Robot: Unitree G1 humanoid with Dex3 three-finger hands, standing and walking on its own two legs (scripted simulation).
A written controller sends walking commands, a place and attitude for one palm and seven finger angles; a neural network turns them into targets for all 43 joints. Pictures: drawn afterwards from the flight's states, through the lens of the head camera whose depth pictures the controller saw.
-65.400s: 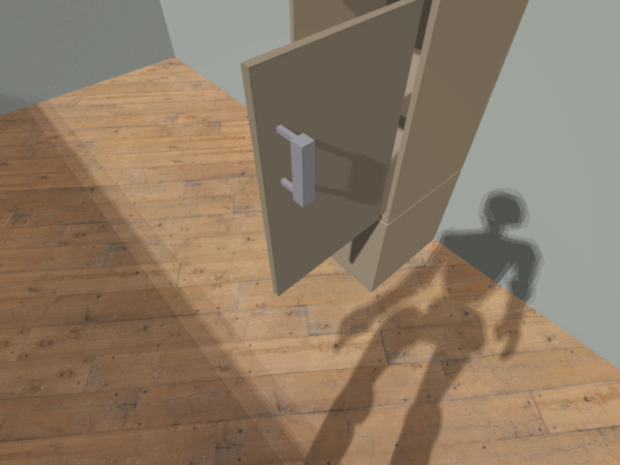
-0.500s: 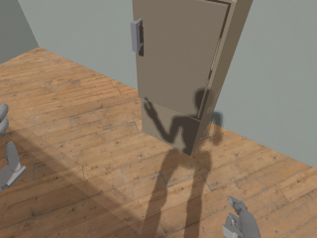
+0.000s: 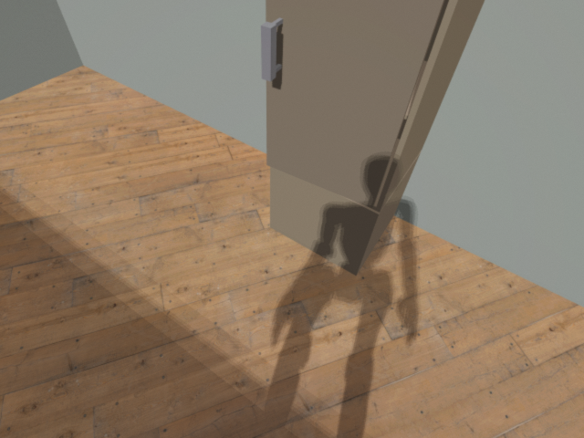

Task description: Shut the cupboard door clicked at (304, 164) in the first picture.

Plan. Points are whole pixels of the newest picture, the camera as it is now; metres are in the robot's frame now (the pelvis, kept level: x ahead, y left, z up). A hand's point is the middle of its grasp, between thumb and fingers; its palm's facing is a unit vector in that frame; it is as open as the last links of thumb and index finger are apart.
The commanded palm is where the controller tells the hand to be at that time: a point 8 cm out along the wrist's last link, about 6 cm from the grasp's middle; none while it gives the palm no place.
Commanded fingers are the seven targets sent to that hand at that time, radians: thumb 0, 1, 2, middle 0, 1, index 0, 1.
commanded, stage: let the arm hang, fingers relaxed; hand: left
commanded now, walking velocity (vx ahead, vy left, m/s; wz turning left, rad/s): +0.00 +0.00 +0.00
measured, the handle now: (273, 49) +0.94 +0.10 +0.07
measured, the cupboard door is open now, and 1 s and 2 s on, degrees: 5 5 5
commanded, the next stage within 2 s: look to check the result in 0.62 s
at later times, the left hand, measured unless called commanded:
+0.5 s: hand out of the picture -0.03 +0.16 -0.18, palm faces +0.02 -0.99 -0.16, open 7.4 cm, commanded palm none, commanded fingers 0.00 0.90 0.90 -0.20 -0.30 -0.20 -0.30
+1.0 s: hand out of the picture -0.02 +0.17 -0.17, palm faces +0.00 -0.98 -0.20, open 7.4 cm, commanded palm none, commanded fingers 0.00 0.90 0.90 -0.20 -0.30 -0.20 -0.30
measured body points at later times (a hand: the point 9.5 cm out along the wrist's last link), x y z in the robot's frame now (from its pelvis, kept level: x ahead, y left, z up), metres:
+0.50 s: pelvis -0.01 +0.00 +0.00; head -0.02 +0.00 +0.45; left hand -0.03 +0.21 -0.16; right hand -0.03 -0.21 -0.16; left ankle +0.05 +0.09 -0.74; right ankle -0.02 -0.12 -0.74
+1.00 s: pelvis +0.00 -0.01 +0.00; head +0.01 -0.01 +0.45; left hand -0.02 +0.22 -0.16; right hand -0.03 -0.23 -0.16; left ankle +0.05 +0.09 -0.74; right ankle -0.02 -0.12 -0.74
